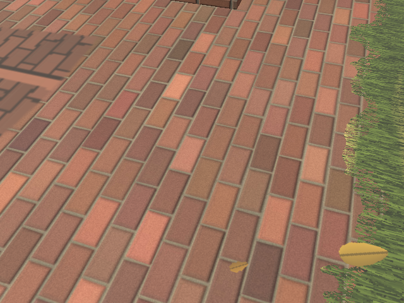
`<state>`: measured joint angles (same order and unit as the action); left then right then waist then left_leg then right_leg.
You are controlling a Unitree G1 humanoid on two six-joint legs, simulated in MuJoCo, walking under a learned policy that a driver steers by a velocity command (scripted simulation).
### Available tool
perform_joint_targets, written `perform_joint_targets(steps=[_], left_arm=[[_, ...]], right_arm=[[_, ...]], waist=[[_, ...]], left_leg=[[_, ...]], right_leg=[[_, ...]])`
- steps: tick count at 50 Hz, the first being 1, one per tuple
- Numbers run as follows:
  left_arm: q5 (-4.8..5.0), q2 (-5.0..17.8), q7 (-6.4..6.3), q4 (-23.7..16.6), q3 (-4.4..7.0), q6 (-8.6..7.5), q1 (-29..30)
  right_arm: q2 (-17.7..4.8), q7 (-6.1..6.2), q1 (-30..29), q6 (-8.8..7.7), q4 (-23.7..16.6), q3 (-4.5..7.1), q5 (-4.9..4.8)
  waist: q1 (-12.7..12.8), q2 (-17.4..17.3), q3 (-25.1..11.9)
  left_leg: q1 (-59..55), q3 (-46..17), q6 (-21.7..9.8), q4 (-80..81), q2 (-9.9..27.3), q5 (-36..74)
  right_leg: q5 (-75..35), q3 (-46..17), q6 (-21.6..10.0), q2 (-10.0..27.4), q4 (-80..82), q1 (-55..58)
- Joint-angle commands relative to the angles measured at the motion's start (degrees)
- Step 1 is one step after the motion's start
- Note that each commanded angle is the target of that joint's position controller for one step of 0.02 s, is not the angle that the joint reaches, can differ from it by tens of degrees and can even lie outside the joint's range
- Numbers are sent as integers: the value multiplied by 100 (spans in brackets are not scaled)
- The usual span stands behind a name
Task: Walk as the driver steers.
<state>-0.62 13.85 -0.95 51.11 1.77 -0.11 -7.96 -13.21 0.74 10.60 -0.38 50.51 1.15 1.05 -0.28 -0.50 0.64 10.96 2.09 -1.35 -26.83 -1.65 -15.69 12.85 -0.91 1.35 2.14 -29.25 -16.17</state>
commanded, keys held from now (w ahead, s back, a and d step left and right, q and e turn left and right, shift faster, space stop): no key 0.06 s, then w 0.52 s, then w+e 0.42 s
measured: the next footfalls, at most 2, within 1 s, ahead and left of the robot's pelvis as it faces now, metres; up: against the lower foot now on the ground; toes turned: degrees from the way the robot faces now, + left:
left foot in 0.76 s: +0.43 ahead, +0.10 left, +0.00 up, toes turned -3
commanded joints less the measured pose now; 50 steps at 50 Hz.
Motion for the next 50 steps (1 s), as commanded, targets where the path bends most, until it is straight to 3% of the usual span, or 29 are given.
perform_joint_targets(steps=[1,3,5,7,9,11,13,15,17,18,19,20,21,22,23,26,28,30,33,35,37,38,39,40,41,43,45,47,50], left_arm=[[29,698,-14,-95,139,-112,49],[40,703,-31,0,137,-105,79],[81,706,-43,158,152,-65,-17],[130,754,-47,206,185,-47,-22],[164,691,-43,185,173,-156,25],[181,585,14,144,151,-355,132],[176,462,121,42,127,-549,292],[189,491,218,20,140,-660,350],[240,562,290,326,207,-683,-395],[237,938,292,691,375,-676,-1393],[156,1544,243,1004,550,-593,-2469],[148,1126,263,959,374,-549,-2347],[115,710,260,869,235,-551,-2024],[94,571,244,757,166,-556,-1706],[131,573,247,681,114,-555,-1411],[66,600,154,598,66,-481,-1211],[46,772,48,574,89,-460,-1189],[92,925,-11,667,140,-489,-1519],[215,976,-41,760,211,-509,-1607],[209,1039,-44,711,272,-463,-1445],[131,942,-25,625,259,-374,-1318],[32,713,-8,474,174,-349,-1328],[135,-235,28,434,-59,-410,-2258],[279,370,44,485,78,-485,-1941],[396,788,38,251,215,-524,-1395],[273,723,-37,160,279,-489,-1024],[266,429,-31,198,299,-332,-1359],[271,344,-39,55,320,-193,-1205],[197,454,-32,-210,372,-102,-758]], right_arm=[[-674,55,64,-13,-129,171,-32],[-664,61,52,-9,-23,180,-56],[-642,68,175,29,139,199,-98],[-689,67,172,45,192,238,-152],[-683,74,280,-62,222,246,-208],[-807,58,565,-237,326,285,-246],[-1116,21,860,-361,458,381,-272],[-1088,-9,876,-419,476,390,-278],[-1063,-46,321,-405,306,379,-274],[-1037,-65,-292,-447,47,358,-243],[-889,-77,-524,-556,-161,324,-137],[-610,-109,-162,-619,-74,268,-169],[-689,-144,-299,-626,-99,286,-338],[-632,-182,-396,-593,-133,268,-453],[-566,-184,-459,-559,-152,260,-419],[-438,-196,-618,-487,-229,259,-219],[-222,-208,-1110,-471,-425,168,-201],[-207,-222,-1588,-467,-600,135,-211],[-508,-247,-1716,-473,-748,207,-263],[-774,-240,-1338,-507,-677,321,-254],[-1115,-161,0,-492,-292,534,-265],[-1445,-98,988,-479,-109,632,-183],[-1802,-146,1372,-472,38,683,-91],[-1210,-172,1160,-498,10,525,-122],[-946,-158,549,-541,-71,435,-162],[-645,-172,-204,-615,-101,349,-103],[-517,-183,-454,-656,-22,322,-31],[-607,-145,-456,-678,62,353,-61],[-879,-40,-287,-680,135,431,-25]], waist=[[17,405,-320],[28,305,-362],[15,216,-396],[21,47,50],[-30,-54,533],[-131,-298,684],[-162,-844,593],[-109,-756,516],[356,-589,239],[848,-22,-116],[1103,1369,-648],[813,1625,-684],[670,822,-165],[500,473,148],[354,261,448],[225,533,549],[283,512,663],[418,571,676],[232,634,700],[-70,657,380],[-735,668,-503],[-1062,270,-1281],[-574,-1470,-2375],[-691,-1287,-2042],[-565,-1020,-995],[-215,-380,-208],[119,-606,-130],[200,-499,77],[183,-260,246]], left_leg=[[40,-322,-72,342,344,1035],[-44,-308,-53,304,353,1269],[-38,-167,-101,278,219,181],[361,-275,-288,298,249,-1385],[547,-604,-482,416,451,-2073],[193,-1166,-739,566,813,-2056],[-522,-2202,-1130,889,1579,-1334],[-850,-2338,-1246,683,1852,97],[-378,-1542,-912,1,1438,1438],[618,-732,-524,-1354,805,2831],[2346,8,-41,-3634,85,1471],[3553,-380,16,-4328,-126,-1536],[3971,-748,-106,-4875,219,-1638],[4227,-698,-194,-4931,458,-1234],[4256,-544,-190,-4521,695,-825],[3300,-113,39,-3165,727,325],[2623,127,158,-1952,529,972],[2057,224,164,-1059,326,1463],[1856,-136,27,-385,317,1723],[1364,-200,-111,-291,225,1509],[-458,-43,-334,-282,41,1196],[-2165,-971,-627,-457,944,818],[-3810,-3668,-1499,345,2467,-839],[-3223,-4442,-1395,1174,2428,-1784],[-2316,-3600,-1116,1336,2309,-1851],[-711,-2212,-844,1625,1923,-558],[-30,-1438,-815,1896,1732,-97],[274,-979,-903,2148,1752,85],[139,-580,-1029,2346,1881,259]], right_leg=[[-1541,-305,-256,271,352,575],[-1759,-282,-288,252,303,658],[-532,-131,-357,84,258,630],[1409,-136,-504,-6,232,174],[2093,-244,-601,13,190,-348],[1747,-142,-619,-51,-233,-869],[822,240,-569,-190,-1032,-1437],[533,266,-628,-117,-1051,-1538],[97,326,-733,-235,-252,-235],[-958,-270,-919,-52,303,1458],[-2367,-1938,-1269,988,651,3295],[-3173,-3057,-1735,1792,940,3676],[-2750,-2873,-1817,1899,941,3270],[-2467,-2357,-1737,1798,1079,2987],[-2348,-1871,-1557,1627,1311,2593],[-2436,-908,-1184,1018,1841,1654],[-2317,-430,-1113,733,2107,1043],[-2077,-424,-1135,765,2352,890],[-2056,-650,-1098,1080,2296,1376],[-3129,-690,-968,1199,1755,1767],[-4119,-481,-726,826,146,1473],[-2725,-365,-564,497,-1468,326],[1231,-190,-259,-463,-3592,-1519],[1960,-776,-331,-303,-4451,-1999],[1541,-656,-428,-31,-4691,-2422],[749,-503,-496,444,-4292,-1973],[549,-538,-492,668,-4015,-1400],[484,-474,-440,753,-3798,-1515],[-215,-560,-279,806,-3310,-2132]])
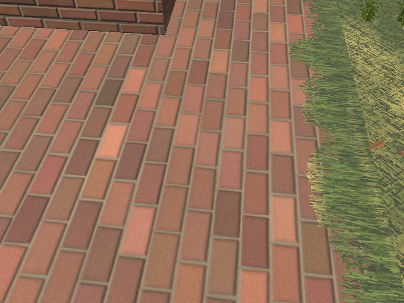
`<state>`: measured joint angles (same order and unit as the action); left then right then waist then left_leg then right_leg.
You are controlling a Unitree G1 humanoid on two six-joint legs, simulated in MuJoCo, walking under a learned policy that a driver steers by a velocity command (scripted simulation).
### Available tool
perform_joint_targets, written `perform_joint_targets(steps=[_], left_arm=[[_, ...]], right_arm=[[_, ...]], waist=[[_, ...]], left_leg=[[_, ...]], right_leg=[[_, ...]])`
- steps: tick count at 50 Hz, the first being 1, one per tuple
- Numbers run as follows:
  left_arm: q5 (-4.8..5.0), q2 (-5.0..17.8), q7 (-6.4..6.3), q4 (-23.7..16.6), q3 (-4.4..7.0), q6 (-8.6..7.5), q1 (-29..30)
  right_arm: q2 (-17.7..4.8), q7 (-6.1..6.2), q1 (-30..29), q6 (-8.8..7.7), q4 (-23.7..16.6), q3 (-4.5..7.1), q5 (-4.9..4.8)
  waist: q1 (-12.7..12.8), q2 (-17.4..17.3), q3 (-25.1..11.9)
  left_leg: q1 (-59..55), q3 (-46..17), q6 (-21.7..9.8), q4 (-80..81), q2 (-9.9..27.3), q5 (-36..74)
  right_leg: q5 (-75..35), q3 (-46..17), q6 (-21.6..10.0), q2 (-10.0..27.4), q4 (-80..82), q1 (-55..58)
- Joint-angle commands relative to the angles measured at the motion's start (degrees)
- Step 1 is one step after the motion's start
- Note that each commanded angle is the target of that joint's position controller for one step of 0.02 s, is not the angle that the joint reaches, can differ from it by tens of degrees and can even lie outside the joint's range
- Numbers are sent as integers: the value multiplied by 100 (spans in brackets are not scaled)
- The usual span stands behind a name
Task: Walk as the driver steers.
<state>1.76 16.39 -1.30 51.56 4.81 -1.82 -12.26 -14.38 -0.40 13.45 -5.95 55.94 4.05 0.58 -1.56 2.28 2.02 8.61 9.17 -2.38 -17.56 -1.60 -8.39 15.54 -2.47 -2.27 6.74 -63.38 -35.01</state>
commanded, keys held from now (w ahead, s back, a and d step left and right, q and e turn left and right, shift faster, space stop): w+e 0.74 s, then w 0.18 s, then no key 0.04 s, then q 0.04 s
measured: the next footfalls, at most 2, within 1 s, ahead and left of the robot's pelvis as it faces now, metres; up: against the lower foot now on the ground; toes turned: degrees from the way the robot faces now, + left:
right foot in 0.30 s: +0.30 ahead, -0.18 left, +0.00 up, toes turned -15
left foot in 0.80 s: +0.66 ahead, -0.10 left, +0.00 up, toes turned -30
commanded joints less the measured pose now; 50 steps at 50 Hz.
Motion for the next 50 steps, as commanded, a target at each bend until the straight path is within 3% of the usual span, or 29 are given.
perform_joint_targets(steps=[1,6,11,13,14,15,16,17,18,19,20,21,22,24,27,31,34,38,39,40,41,42,43,44,45,46,47,50], left_arm=[[-50,213,29,-304,78,61,-222],[-70,68,229,-627,-14,-35,719],[-45,171,403,-1053,-45,-8,1270],[-47,378,425,-1097,55,14,904],[-25,564,417,-940,185,13,173],[5,998,341,-617,428,29,-908],[33,1720,219,-514,623,69,-1441],[-30,1890,271,-761,565,-49,-1232],[-77,1309,337,-795,385,-149,-1197],[-92,1063,334,-777,315,-218,-1012],[-82,875,320,-868,257,-240,-578],[-108,627,298,-973,176,-239,-217],[-172,608,264,-1063,151,-246,-77],[-124,679,202,-1069,164,-286,-155],[-80,851,76,-995,206,-288,-485],[-72,850,21,-916,210,-246,-719],[-38,832,15,-792,219,-222,-932],[-72,817,-62,-781,232,-117,-907],[-85,760,-60,-799,209,-94,-859],[-117,572,-31,-832,131,-91,-840],[-217,344,-12,-930,16,-90,-906],[-11,-108,29,-920,-92,-163,-1985],[80,458,3,-770,-33,-193,-1871],[63,800,5,-904,50,-204,-1067],[-11,780,-16,-1039,44,-212,-590],[-109,712,-8,-1141,48,-243,-312],[-121,627,11,-1173,54,-246,-315],[-197,273,6,-1203,-22,-225,-401]], right_arm=[[-809,105,-501,-111,-392,155,28],[-1000,193,-142,-16,-351,194,-22],[-1205,145,257,182,-278,287,-156],[-1348,141,108,261,-345,335,-206],[-1359,141,-56,319,-391,335,-235],[-1198,147,2,342,-440,267,-188],[-645,145,138,286,-681,91,35],[-322,92,200,41,-938,-50,-17],[-860,29,-532,-146,-1046,64,-281],[-877,6,-708,-255,-1100,64,-358],[-841,57,-648,-291,-977,72,-224],[-896,92,-583,-240,-889,128,-102],[-913,75,-495,-159,-894,149,-96],[-820,63,-503,-35,-910,154,-30],[-644,77,-1149,18,-1126,104,19],[-496,-11,-1845,-35,-1352,17,-58],[-607,-77,-2116,-95,-1514,16,-102],[-875,-143,-1743,-205,-1467,86,-110],[-948,-137,-1322,-238,-1343,130,-82],[-1120,-117,-666,-268,-1173,215,-12],[-1387,-90,255,-260,-1079,271,61],[-1799,-130,848,-175,-755,405,47],[-1218,-178,772,-166,-785,270,-146],[-867,-161,375,-144,-887,175,-167],[-802,-151,-10,-104,-965,124,-82],[-715,-140,-175,-81,-952,89,-26],[-648,-118,-273,-95,-937,43,51],[-651,-108,-168,-120,-748,-5,-9]], waist=[[289,-486,121],[-46,-338,297],[-201,-429,433],[102,-629,109],[557,-596,-299],[1010,-371,-891],[903,898,-1214],[537,1330,-2108],[862,458,-1769],[746,367,-1174],[485,-82,-851],[273,-107,-634],[123,142,-605],[63,12,-534],[212,-66,-275],[472,270,-64],[567,310,7],[348,503,-99],[152,561,-280],[-142,461,-767],[-482,-93,-1646],[-19,-2238,-2260],[-205,-1639,-1887],[-345,-1020,-1055],[-242,-546,-634],[-154,-469,-305],[18,-647,-236],[229,-713,-345]], left_leg=[[246,-1120,-922,1427,1870,-358],[-223,-202,-737,1336,1725,203],[-1199,130,-572,781,1970,778],[-1352,329,-433,-97,1963,2693],[-1184,540,-293,-1163,1804,3665],[-452,675,-56,-2648,1523,3567],[1617,697,330,-4791,997,409],[3202,-708,475,-6113,-38,-2636],[3883,-1327,309,-6370,245,-2267],[4082,-1259,123,-6058,504,-1732],[3689,-1307,85,-5550,774,-1279],[3243,-1329,83,-5062,944,-955],[2868,-1374,136,-4870,995,-796],[2696,-1294,311,-4345,920,-574],[2928,-1223,534,-3131,705,286],[2466,-1157,526,-1596,369,1435],[2301,-1274,440,-1152,285,1554],[1898,-1308,232,-905,257,785],[1348,-1145,107,-768,173,711],[309,-1157,-104,-758,287,771],[-1244,-2108,-454,-981,1166,499],[-3112,-4939,-1486,-361,2368,-771],[-2962,-5555,-1373,108,2373,-2177],[-2177,-4621,-1107,200,2127,-2145],[-1389,-3926,-968,274,1908,-1513],[-765,-3488,-1002,392,1749,-863],[-377,-3092,-981,427,1606,155],[-48,-2223,-1099,308,1417,3254]], right_leg=[[-763,-409,122,329,320,-393],[-1670,126,151,202,1781,-376],[-877,518,-112,1,2534,-387],[-314,852,-337,-374,2628,323],[-429,1066,-509,-700,2908,1302],[-607,987,-730,-998,3074,2917],[-252,-1368,-1333,327,3430,4489],[934,-4544,-2260,1298,4605,5561],[785,-4179,-1919,1274,4973,5490],[306,-3287,-1686,1087,4852,4929],[-306,-2578,-1469,809,4782,4114],[-844,-2026,-1307,567,4862,3470],[-1236,-1904,-1353,516,4979,3033],[-1869,-1568,-1387,370,5095,2744],[-2076,-1266,-1285,190,5165,2618],[-1259,-1125,-992,-43,5174,2338],[-1097,-1415,-924,94,4927,2559],[-1589,-1866,-811,341,4243,3143],[-2171,-1816,-737,239,3892,3178],[-2632,-1591,-577,-96,3073,3027],[-1685,-1193,-368,-480,1513,2251],[1480,-698,87,-1346,-434,48],[1715,-998,68,-1003,-1105,-685],[1198,-917,37,-790,-1192,-886],[801,-676,23,-563,-1037,-706],[542,-620,12,-406,-708,-607],[418,-581,17,-269,-461,-267],[595,-215,219,-244,459,180]])
Over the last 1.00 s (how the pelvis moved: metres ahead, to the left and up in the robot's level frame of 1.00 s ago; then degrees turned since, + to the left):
0.36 0.01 0.01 -11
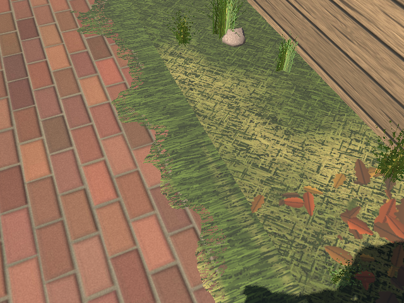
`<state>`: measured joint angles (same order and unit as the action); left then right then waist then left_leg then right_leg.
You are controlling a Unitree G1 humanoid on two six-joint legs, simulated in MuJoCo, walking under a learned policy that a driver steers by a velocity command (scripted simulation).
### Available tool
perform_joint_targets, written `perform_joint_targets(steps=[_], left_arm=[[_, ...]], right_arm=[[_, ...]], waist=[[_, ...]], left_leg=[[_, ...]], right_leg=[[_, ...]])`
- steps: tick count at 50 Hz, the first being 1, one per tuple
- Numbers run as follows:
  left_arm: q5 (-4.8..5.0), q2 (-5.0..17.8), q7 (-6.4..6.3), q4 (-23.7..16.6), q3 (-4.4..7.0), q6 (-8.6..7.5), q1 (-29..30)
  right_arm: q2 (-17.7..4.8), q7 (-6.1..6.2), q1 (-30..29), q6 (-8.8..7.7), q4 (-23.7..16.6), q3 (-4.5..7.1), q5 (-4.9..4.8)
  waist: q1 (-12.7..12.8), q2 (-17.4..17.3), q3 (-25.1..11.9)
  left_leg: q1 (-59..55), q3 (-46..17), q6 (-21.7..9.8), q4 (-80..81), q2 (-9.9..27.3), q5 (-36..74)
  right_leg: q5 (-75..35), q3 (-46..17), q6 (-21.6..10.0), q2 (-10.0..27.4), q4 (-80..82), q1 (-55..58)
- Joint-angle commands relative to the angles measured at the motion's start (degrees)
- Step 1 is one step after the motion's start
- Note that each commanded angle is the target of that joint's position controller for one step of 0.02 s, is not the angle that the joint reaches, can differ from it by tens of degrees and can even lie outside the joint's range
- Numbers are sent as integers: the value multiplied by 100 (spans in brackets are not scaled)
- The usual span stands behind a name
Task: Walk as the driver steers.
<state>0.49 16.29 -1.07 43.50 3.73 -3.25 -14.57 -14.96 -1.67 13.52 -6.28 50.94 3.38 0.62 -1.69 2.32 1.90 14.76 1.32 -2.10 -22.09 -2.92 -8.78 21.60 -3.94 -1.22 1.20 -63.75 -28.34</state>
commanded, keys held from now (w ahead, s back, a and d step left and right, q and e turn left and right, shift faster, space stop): q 1.00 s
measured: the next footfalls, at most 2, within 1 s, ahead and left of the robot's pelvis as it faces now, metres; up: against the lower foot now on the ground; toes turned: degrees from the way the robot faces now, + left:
right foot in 0.24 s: +0.25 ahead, -0.12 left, +0.00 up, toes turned +8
left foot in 0.66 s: +0.14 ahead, +0.12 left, +0.00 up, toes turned +22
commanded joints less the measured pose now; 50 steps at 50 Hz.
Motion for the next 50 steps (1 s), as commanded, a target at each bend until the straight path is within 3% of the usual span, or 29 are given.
perform_joint_targets(steps=[1,4,8,11,12,13,14,15,16,17,19,22,25,29,31,32,33,34,35,36,37,38,39,42,46,50], left_arm=[[-107,173,-26,-472,40,-85,-24],[-81,98,-3,-508,-28,-65,326],[-45,304,-6,-650,16,-4,934],[-78,515,-8,-575,120,-55,658],[-145,735,-47,-538,194,-81,458],[-259,1133,-135,-564,280,-54,40],[-271,1183,-126,-621,276,72,41],[-185,836,-85,-639,214,148,74],[-131,608,-76,-683,147,163,325],[-124,527,-75,-694,111,175,651],[-181,580,-62,-669,113,178,1036],[-227,599,-108,-547,137,162,1087],[-177,731,-154,-468,188,186,1116],[-81,960,-119,-340,265,249,1021],[36,1014,-111,-284,287,288,1097],[78,918,-107,-196,275,306,950],[35,703,-78,-65,234,327,644],[-262,356,-26,-271,131,334,562],[-213,570,-88,-480,195,310,1275],[-79,728,-128,-484,253,327,1377],[-50,745,-173,-389,285,352,1183],[-95,773,-231,-254,315,374,1050],[-130,786,-254,-228,335,382,953],[-67,658,-223,-236,319,326,863],[-54,529,-177,-335,249,283,1102],[-16,579,-86,-365,235,226,1132]], right_arm=[[-721,44,-145,-69,-199,84,-37],[-1046,138,-90,96,-131,173,-124],[-1121,206,185,283,-24,203,-226],[-1061,271,-30,376,-118,201,-273],[-878,275,25,370,-171,155,-238],[-534,265,-10,338,-364,46,-90],[-257,260,934,333,-299,-37,-100],[-793,268,968,419,-225,91,-188],[-1021,305,604,531,-288,194,-229],[-980,364,481,667,-295,224,-221],[-876,416,440,888,-383,252,-169],[-661,385,255,939,-630,227,-160],[-572,283,-44,923,-854,165,-132],[-751,139,-194,945,-1045,201,-142],[-760,77,9,962,-1019,237,-134],[-829,82,179,966,-957,283,-112],[-1114,135,335,967,-948,377,-93],[-1815,264,339,971,-1117,508,-85],[-1801,202,366,848,-1265,467,146],[-1663,175,154,723,-1273,429,174],[-1521,201,-182,651,-1308,410,52],[-1297,235,-396,643,-1363,345,-60],[-1212,275,-518,656,-1396,302,-110],[-1111,351,-366,675,-1428,256,-84],[-1249,414,-235,721,-1458,312,-122],[-1341,376,-310,777,-1552,356,-105]], waist=[[241,-721,-382],[157,-776,-653],[-15,-847,-555],[279,-852,-558],[324,-660,-725],[423,154,-1266],[108,1366,-1885],[211,964,-1910],[213,615,-1377],[117,428,-1095],[-18,566,-676],[-10,624,-579],[84,556,-758],[133,604,-830],[-52,551,-804],[-94,420,-797],[-63,-281,-661],[208,-2176,-556],[-276,-1772,-705],[-159,-1236,-595],[50,-1039,-503],[124,-897,-534],[206,-952,-554],[210,-945,-762],[76,-1005,-696],[26,-1131,-608]], left_leg=[[-620,-1278,-1169,737,1531,3879],[-446,-860,-1000,680,1272,4065],[-569,-1094,-809,365,1225,3108],[-456,-1480,-541,-196,1107,2016],[-176,-1409,-310,-667,826,1493],[627,-1035,-21,-1948,373,-117],[1661,-595,246,-3265,-136,-3331],[1909,-673,393,-4064,155,-3246],[2178,-594,483,-4472,312,-2843],[2217,-554,571,-4565,454,-2453],[1789,-451,716,-4607,552,-1892],[1556,-265,730,-4012,584,-1459],[1178,-171,639,-3115,688,-1186],[676,86,415,-2231,603,-1110],[148,279,185,-1300,469,-615],[-291,277,16,-809,333,-281],[-832,-395,-268,-142,642,583],[-1536,-2554,-1080,50,2212,2535],[-928,-3122,-1834,360,2546,2258],[-797,-2634,-1646,422,2219,1810],[-738,-2256,-1298,379,1910,1461],[-746,-2086,-1064,342,1741,1280],[-600,-1952,-1006,330,1628,1423],[-784,-1905,-1032,273,1469,1650],[-977,-2171,-1025,204,1377,1159],[-593,-2564,-1097,159,1311,918]], right_leg=[[-163,36,199,290,947,-420],[-1241,246,314,56,2105,260],[-1774,144,313,-205,2995,493],[-2295,74,108,-206,4004,1274],[-3028,-116,-93,158,4254,1935],[-5068,-965,-529,1294,3933,3072],[-6110,-2092,-1459,2529,3716,3927],[-4842,-2271,-1606,2463,4011,3553],[-3845,-1781,-1398,2056,4183,3146],[-3060,-1385,-1213,1781,4366,2678],[-2411,-782,-1156,1533,4728,1641],[-2227,-222,-1227,1427,4913,1389],[-2399,61,-1264,1543,4862,1526],[-2445,205,-1157,1750,4645,1749],[-2192,394,-883,1699,4279,1682],[-1774,587,-607,1535,3923,1471],[-1001,1027,-118,1165,3050,860],[1430,1534,552,259,1184,-800],[1820,462,543,-118,191,-1156],[1325,178,435,-14,-175,-1192],[766,86,371,52,-136,-1242],[443,29,385,103,-83,-1216],[180,33,427,62,-148,-1034],[-220,-7,501,-91,16,-859],[-362,-115,615,-164,1236,-712],[-192,-150,621,-293,2024,-51]])
Over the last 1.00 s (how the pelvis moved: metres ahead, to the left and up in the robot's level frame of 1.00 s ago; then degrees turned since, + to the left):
0.55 -0.15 0.00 -30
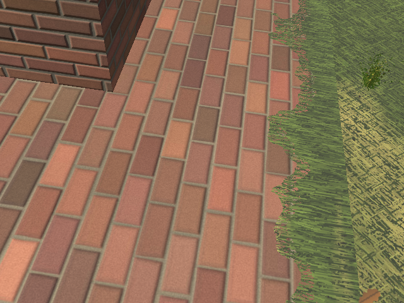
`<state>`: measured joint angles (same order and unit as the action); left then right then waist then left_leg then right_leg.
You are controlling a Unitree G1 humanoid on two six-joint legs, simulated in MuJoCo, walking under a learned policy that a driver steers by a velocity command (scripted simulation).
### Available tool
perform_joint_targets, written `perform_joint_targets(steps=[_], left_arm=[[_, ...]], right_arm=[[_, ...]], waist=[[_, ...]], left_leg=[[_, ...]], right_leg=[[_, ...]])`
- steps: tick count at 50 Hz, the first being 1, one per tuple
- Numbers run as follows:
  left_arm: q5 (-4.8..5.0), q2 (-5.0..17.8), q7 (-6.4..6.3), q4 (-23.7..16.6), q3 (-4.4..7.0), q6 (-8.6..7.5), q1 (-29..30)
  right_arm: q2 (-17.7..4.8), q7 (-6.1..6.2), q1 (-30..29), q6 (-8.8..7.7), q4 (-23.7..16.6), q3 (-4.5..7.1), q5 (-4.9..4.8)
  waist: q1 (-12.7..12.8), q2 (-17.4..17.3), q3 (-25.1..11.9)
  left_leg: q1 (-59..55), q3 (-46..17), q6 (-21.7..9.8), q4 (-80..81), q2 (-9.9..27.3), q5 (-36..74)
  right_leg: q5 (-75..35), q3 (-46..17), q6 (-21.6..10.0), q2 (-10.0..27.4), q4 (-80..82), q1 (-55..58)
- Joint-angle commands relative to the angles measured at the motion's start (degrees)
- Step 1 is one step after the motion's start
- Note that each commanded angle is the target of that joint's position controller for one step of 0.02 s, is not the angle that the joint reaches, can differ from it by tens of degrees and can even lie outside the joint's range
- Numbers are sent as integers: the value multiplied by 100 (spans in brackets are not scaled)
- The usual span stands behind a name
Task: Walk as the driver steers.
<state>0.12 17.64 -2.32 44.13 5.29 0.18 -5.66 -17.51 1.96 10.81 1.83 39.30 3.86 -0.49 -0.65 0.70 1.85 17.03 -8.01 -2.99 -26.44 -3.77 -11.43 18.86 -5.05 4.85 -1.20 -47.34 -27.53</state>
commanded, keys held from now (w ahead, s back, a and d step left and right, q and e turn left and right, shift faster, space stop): no key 1.00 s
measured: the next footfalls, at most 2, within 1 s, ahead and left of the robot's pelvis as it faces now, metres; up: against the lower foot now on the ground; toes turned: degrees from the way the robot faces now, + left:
right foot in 0.14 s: +0.06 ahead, -0.14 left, +0.00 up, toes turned +8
left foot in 0.46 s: +0.01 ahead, +0.12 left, +0.00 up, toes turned +3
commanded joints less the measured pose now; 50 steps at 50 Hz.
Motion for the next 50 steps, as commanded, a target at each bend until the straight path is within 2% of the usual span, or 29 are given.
perform_joint_targets(steps=[1,4,5,6,7,8,9,10,11,12,13,15,17,18,19,21,22,23,24,25,26,27,29,40,50], left_arm=[[34,474,64,-401,82,-135,150],[52,492,146,-375,67,-191,12],[50,461,178,-353,57,-213,-88],[35,429,210,-305,50,-239,-244],[-23,524,219,-290,65,-253,-311],[-142,859,195,-365,106,-244,-350],[-240,1126,183,-328,140,-198,-175],[-235,745,186,-395,45,-222,-126],[-185,682,178,-406,14,-237,-74],[-112,699,160,-387,13,-236,17],[-28,623,154,-374,-22,-240,106],[-20,500,149,-296,-88,-204,134],[-39,498,151,-231,-95,-135,111],[-47,544,150,-185,-87,-99,-16],[-39,606,153,-139,-80,-69,-124],[39,607,169,-72,-112,-47,-133],[47,556,183,-7,-141,-91,-312],[-52,476,222,7,-190,-173,-406],[-132,369,278,38,-215,-253,-613],[-151,332,276,82,-248,-261,-363],[-123,431,266,94,-226,-240,-125],[-90,408,233,123,-225,-207,-48],[-74,400,179,195,-224,-126,-138],[-45,411,72,825,-200,-52,-310],[-24,416,6,1301,-207,-30,-437]], right_arm=[[-1069,-3,-95,-19,-409,299,11],[-967,-35,-170,18,-432,249,2],[-927,-31,-234,36,-435,223,-20],[-877,-16,-306,57,-442,194,-55],[-775,-1,-196,55,-419,157,-51],[-527,-5,22,22,-422,74,63],[-495,-19,186,-32,-499,83,32],[-879,-2,50,-69,-446,178,109],[-1105,2,-11,-65,-380,286,35],[-1001,19,27,-25,-278,297,17],[-878,32,52,24,-238,276,32],[-523,11,74,56,-180,164,17],[-264,-21,-77,24,-197,47,23],[-216,-31,-190,5,-204,18,8],[-276,-36,-184,-2,-172,35,-24],[-338,-45,98,-8,7,64,-19],[-475,-40,97,-7,24,80,35],[-770,1,114,3,-32,121,88],[-1021,11,40,25,10,173,103],[-660,-59,-27,8,32,104,116],[-459,-102,-67,-26,35,44,155],[-455,-107,-63,-65,81,32,181],[-460,-107,3,-160,160,13,156],[-353,-72,169,-278,513,-76,114],[-288,-67,271,-286,921,-121,92]], waist=[[-61,-984,-651],[-74,-1009,-768],[7,-981,-783],[137,-936,-769],[145,-771,-755],[-13,89,-890],[-302,1244,-625],[-42,1137,-655],[8,871,-531],[-42,694,-481],[-48,684,-381],[-69,704,-356],[34,898,-477],[152,969,-531],[198,997,-582],[22,892,-558],[58,741,-557],[149,285,-698],[423,-491,-723],[234,-589,-705],[135,-450,-466],[116,-421,-352],[148,-528,-165],[143,-188,-71],[146,-140,-81]], left_leg=[[-826,-1668,-1009,536,1411,1318],[-885,-1849,-965,283,1391,1910],[-868,-1851,-889,167,1318,1994],[-757,-1802,-738,53,1179,1847],[-494,-1698,-491,-72,985,1278],[1,-1165,-154,-811,529,108],[775,-328,170,-1379,-273,-1758],[841,-215,463,-2386,-56,-2520],[963,-217,570,-3069,-20,-2392],[1063,-224,669,-3360,5,-2173],[1147,-277,762,-3418,64,-1961],[869,-59,867,-2914,139,-1694],[390,373,900,-1887,321,-1555],[181,492,892,-1432,338,-1465],[-12,572,875,-999,320,-1234],[-679,729,712,478,258,-13],[-1112,529,572,807,366,567],[-1633,54,391,578,836,1619],[-1520,-84,73,152,1041,1742],[-1009,-75,-81,225,966,811],[-765,-52,-30,332,856,346],[-631,-13,56,378,794,239],[-476,11,138,374,753,386],[-438,92,136,364,644,400],[-506,244,150,365,535,532]], right_leg=[[116,-19,-4,-47,526,22],[112,72,-101,-32,1105,525],[-142,126,-168,-33,1557,788],[-738,200,-266,-20,2287,1204],[-1464,37,-407,234,2728,1699],[-2358,-829,-739,1175,2842,2263],[-3373,-1763,-1631,1926,2841,2215],[-3166,-2129,-2200,2313,2959,1945],[-2927,-1885,-2161,2107,2953,1916],[-2654,-1555,-1943,1828,2887,1945],[-2591,-1335,-1800,1679,2832,1972],[-2839,-864,-1672,1360,2763,1920],[-3091,-554,-1592,1150,2638,1995],[-3224,-565,-1615,1157,2589,2051],[-3286,-624,-1637,1189,2528,2120],[-3061,-588,-1484,1108,2403,1999],[-2693,-603,-1255,1050,2433,1780],[-2140,-445,-933,905,2307,1413],[-1283,4,-644,463,2322,1309],[-896,217,-403,328,2291,1691],[-865,249,-336,293,2206,1687],[-969,254,-366,304,2138,1684],[-1168,219,-383,320,2120,1674],[-1300,197,-268,330,2187,1794],[-1367,210,-271,324,2225,1820]])
Over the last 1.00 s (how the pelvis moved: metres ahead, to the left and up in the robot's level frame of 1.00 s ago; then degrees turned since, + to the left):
0.14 0.02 0.00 31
